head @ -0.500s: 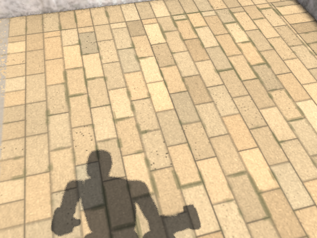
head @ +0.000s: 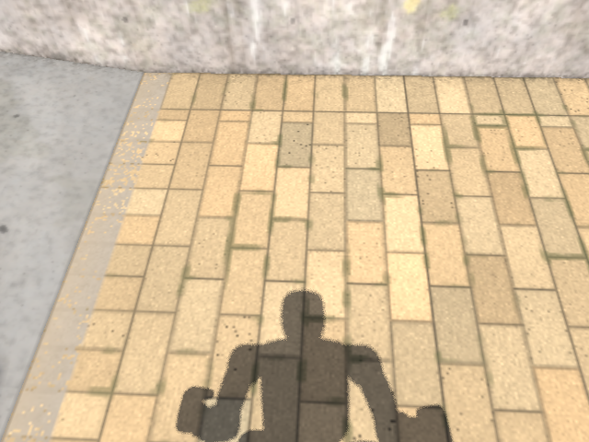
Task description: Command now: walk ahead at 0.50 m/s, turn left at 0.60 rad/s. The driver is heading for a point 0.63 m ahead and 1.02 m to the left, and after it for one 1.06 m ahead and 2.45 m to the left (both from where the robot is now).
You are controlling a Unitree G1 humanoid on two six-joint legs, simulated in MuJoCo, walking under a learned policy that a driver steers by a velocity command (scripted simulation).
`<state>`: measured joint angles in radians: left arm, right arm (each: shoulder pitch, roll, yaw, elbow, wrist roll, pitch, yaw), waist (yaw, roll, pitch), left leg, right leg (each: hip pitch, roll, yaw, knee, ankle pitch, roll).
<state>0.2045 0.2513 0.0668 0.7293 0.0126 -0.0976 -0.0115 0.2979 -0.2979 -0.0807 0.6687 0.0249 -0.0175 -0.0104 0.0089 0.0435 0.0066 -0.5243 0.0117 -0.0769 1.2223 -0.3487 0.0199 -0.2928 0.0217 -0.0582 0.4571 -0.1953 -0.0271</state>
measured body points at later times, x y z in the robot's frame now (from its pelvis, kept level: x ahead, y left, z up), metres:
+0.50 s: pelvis +0.25 +0.09 +0.00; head +0.29 +0.12 +0.44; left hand +0.29 +0.40 -0.12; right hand +0.47 -0.13 -0.09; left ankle +0.28 +0.17 -0.74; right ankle +0.23 -0.09 -0.64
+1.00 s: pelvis +0.53 +0.15 +0.00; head +0.56 +0.16 +0.45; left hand +0.49 +0.45 -0.10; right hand +0.78 -0.03 -0.11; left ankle +0.41 +0.23 -0.64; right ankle +0.62 +0.08 -0.74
